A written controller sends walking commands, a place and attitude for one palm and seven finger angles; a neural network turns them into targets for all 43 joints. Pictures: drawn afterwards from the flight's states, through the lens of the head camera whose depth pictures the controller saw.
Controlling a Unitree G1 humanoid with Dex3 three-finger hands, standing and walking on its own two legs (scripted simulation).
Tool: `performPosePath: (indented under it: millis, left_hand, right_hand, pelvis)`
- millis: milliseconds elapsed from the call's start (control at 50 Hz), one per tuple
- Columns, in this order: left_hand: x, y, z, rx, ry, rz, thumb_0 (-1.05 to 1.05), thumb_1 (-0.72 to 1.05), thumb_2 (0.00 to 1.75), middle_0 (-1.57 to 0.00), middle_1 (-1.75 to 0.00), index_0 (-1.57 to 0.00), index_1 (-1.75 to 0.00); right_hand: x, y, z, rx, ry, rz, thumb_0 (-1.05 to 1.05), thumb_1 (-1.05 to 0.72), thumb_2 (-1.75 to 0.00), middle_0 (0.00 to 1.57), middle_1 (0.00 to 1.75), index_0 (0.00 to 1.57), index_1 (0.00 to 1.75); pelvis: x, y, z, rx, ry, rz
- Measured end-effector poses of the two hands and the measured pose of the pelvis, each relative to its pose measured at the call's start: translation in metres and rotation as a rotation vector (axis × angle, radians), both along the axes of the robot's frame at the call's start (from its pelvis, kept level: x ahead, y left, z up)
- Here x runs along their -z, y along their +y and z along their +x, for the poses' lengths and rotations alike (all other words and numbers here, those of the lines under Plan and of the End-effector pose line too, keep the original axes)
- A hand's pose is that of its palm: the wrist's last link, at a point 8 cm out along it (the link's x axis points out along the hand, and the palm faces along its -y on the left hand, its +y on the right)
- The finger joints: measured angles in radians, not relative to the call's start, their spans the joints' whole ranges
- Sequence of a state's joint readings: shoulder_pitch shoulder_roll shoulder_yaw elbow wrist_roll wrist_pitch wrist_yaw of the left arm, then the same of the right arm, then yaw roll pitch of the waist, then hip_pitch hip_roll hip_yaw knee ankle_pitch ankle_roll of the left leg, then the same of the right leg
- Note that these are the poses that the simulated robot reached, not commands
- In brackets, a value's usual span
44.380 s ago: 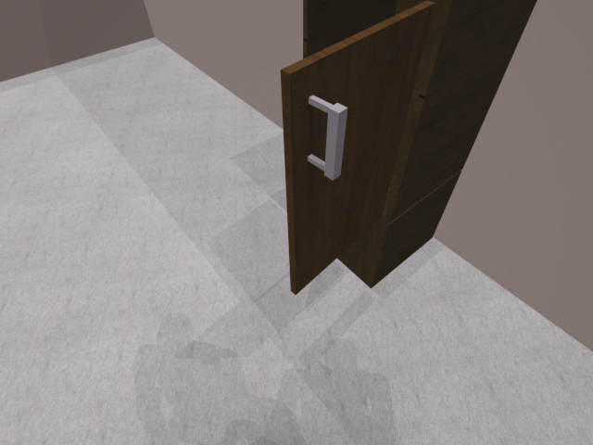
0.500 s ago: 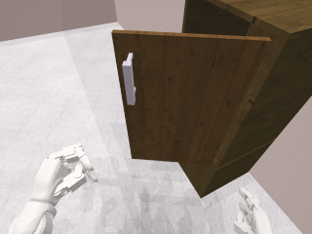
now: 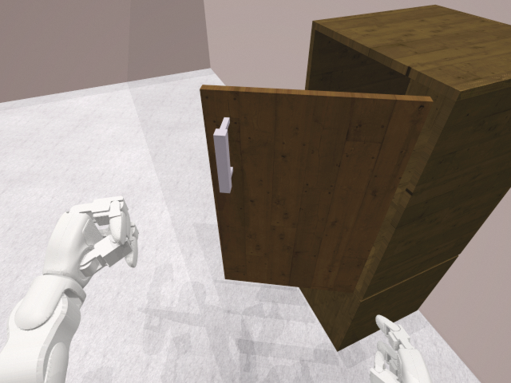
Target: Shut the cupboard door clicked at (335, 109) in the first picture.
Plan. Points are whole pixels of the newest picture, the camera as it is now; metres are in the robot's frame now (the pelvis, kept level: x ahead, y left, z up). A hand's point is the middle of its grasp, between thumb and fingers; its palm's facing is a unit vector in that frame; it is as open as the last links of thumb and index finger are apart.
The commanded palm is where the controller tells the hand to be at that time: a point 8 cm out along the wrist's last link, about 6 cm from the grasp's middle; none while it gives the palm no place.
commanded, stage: raise the hand and make a fist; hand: left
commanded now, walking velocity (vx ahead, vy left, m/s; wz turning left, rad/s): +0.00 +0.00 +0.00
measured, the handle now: (225, 156) +0.46 +0.12 +0.14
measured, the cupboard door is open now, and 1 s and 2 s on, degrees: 59 59 59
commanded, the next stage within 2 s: bring the fist close to the handle in 0.28 s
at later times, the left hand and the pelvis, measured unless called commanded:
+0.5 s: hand (153, 261) +0.23 +0.17 +0.14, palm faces +0.01 -1.00 -0.05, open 3.1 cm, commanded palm +0.21 +0.22 +0.15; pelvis -0.01 -0.02 +0.00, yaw +0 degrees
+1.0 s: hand (197, 211) +0.31 +0.13 +0.15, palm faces +0.00 -1.00 -0.03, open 3.1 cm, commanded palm +0.29 +0.17 +0.15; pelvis +0.00 -0.02 +0.00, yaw -1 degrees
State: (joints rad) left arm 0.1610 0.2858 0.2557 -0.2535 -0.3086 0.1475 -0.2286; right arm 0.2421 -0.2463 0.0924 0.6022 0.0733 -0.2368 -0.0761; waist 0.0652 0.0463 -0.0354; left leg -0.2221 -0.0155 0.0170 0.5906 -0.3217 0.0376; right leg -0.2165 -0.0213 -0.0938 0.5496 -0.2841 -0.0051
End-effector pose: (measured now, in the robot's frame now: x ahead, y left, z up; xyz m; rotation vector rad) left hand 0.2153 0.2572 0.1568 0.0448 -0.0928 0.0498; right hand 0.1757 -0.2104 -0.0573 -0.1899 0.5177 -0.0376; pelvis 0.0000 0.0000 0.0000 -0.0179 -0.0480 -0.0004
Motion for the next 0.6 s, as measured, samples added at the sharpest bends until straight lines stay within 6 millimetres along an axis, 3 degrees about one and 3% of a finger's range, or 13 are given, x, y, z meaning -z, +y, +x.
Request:
performPosePath:
  millis: [140, 300, 460, 600]
  left_hand:
    - [0.026, -0.023, -0.007, 0.055, 0.134, -0.007, 0.01, 0.9, 0.9, -1.3, -1.5, -1.29, -1.5]
    - [0.001, -0.017, -0.016, -0.035, -0.023, 0.02, 0.01, 0.9, 0.9, -1.3, -1.5, -1.3, -1.5]
    - [0.018, -0.034, -0.013, 0.044, 0.094, 0.01, 0.01, 0.9, 0.9, -1.3, -1.5, -1.3, -1.5]
    - [0.007, -0.032, 0.006, -0.01, -0.005, -0.002, 0.01, 0.9, 0.9, -1.3, -1.5, -1.3, -1.5]
  right_hand:
    - [-0.003, -0.015, -0.008, 0.038, 0.001, -0.013, 0.01, -0.9, -0.9, 0.2, 0.3, 0.2, 0.3]
    - [-0.002, -0.022, -0.011, 0.019, -0.001, -0.02, 0.01, -0.9, -0.9, 0.2, 0.3, 0.2, 0.3]
    - [0.001, -0.026, -0.012, 0.037, -0.01, -0.002, 0.01, -0.9, -0.9, 0.2, 0.3, 0.2, 0.3]
    - [0.002, -0.028, -0.013, 0.029, -0.001, -0.018, 0.01, -0.9, -0.9, 0.2, 0.3, 0.2, 0.3]
  pelvis:
    - [-0.002, -0.005, -0.003, 0.013, -0.005, 0.008]
    - [-0.001, -0.013, -0.006, 0.003, -0.021, 0.007]
    - [-0.001, -0.017, -0.009, 0.007, -0.018, 0.01]
    - [-0.001, -0.021, -0.01, 0.001, -0.02, 0.011]
